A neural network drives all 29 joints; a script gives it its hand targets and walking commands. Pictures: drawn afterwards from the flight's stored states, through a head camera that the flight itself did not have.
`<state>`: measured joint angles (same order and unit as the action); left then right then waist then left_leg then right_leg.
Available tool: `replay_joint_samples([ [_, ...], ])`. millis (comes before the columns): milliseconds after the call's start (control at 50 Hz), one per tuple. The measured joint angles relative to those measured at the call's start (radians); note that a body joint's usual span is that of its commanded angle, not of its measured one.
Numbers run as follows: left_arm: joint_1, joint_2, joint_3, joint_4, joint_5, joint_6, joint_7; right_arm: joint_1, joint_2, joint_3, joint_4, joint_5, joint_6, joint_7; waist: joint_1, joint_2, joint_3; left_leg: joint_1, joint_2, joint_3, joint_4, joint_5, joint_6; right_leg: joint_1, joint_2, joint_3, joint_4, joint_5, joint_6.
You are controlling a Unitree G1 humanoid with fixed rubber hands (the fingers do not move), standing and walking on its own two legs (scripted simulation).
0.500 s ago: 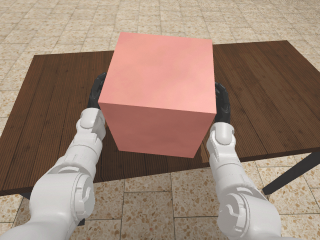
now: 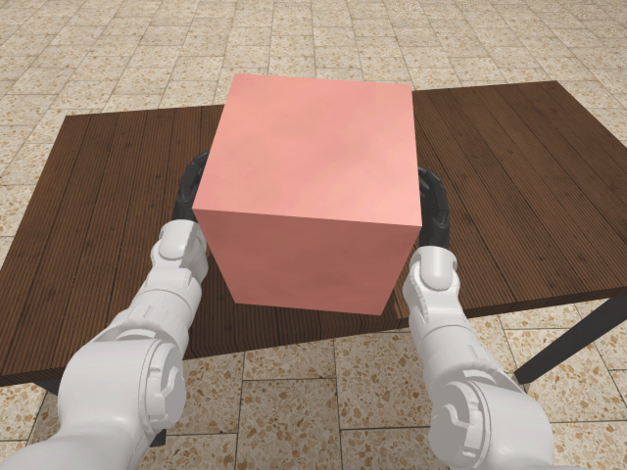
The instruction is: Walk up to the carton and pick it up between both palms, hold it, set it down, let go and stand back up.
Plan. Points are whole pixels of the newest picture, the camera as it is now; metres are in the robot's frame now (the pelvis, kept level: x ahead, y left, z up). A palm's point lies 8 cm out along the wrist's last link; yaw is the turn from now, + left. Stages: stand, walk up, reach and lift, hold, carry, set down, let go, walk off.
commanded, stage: reach and lift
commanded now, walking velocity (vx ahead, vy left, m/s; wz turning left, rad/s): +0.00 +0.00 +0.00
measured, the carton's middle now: (314, 204) +0.46 -0.01 +0.08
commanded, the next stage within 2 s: none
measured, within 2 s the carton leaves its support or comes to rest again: neither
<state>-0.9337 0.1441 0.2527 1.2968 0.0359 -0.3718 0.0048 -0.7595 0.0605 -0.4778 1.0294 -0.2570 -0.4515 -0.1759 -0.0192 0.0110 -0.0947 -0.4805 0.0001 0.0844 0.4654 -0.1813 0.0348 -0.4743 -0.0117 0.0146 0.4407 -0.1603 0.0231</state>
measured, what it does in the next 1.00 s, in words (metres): stands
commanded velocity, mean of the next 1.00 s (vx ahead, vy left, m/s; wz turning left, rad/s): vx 0.00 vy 0.00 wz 0.00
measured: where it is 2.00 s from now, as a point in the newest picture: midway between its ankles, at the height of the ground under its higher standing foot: outside the picture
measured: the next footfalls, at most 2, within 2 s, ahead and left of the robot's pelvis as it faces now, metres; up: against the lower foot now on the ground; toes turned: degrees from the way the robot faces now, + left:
none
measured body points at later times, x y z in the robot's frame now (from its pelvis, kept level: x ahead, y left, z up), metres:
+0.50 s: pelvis +0.00 -0.01 +0.00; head +0.00 -0.01 +0.45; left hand +0.42 +0.14 +0.10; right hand +0.40 -0.17 +0.10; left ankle +0.02 +0.09 -0.74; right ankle +0.03 -0.13 -0.74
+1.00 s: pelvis +0.00 -0.01 +0.00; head -0.05 -0.02 +0.45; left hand +0.41 +0.14 +0.20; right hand +0.41 -0.18 +0.21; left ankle +0.02 +0.09 -0.74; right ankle +0.03 -0.13 -0.74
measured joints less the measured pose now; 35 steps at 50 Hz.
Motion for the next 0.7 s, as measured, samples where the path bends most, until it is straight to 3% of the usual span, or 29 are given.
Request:
replay_joint_samples([
  [220, 0.045, 0.0, -0.07, 0.0, -0.003, 0.012, 0.024, 0.058, -0.016, 0.097, 0.0, 0.113, 0.026, -0.004, 0.0, 0.0, -0.047, 0.001, 0.004, 0.0, 0.0, 0.0, 0.0, 0.0, 0.005, 0.0, 0.0, 0.0, -0.005],
  [380, 0.087, 0.0, -0.169, -0.009, -0.08, 0.08, 0.057, 0.083, -0.055, 0.215, 0.001, 0.232, 0.117, -0.005, 0.0, 0.0, -0.099, 0.001, 0.009, 0.0, 0.0, 0.001, 0.0, 0.0, 0.009, 0.0, 0.0, 0.001, -0.009],
  [480, 0.125, 0.0, -0.233, -0.106, -0.146, 0.194, 0.083, 0.085, -0.099, 0.322, -0.021, 0.321, 0.21, -0.018, 0.0, 0.0, -0.126, 0.002, 0.01, 0.0, 0.0, 0.002, -0.001, 0.0, 0.01, 0.0, 0.0, 0.002, -0.009],
  [560, 0.15, 0.0, -0.259, -0.231, -0.183, 0.313, 0.106, 0.095, -0.137, 0.394, -0.121, 0.399, 0.326, -0.03, 0.0, 0.0, -0.139, 0.002, 0.01, 0.0, 0.0, 0.004, -0.001, 0.001, 0.01, 0.0, 0.0, 0.004, -0.009],
  [700, 0.143, 0.001, -0.259, -0.452, -0.187, 0.556, 0.147, 0.07, -0.188, 0.412, -0.268, 0.457, 0.524, -0.034, 0.0, 0.0, -0.139, 0.016, 0.01, 0.0, -0.001, 0.006, -0.001, 0.014, 0.011, 0.0, 0.0, 0.006, -0.01],
])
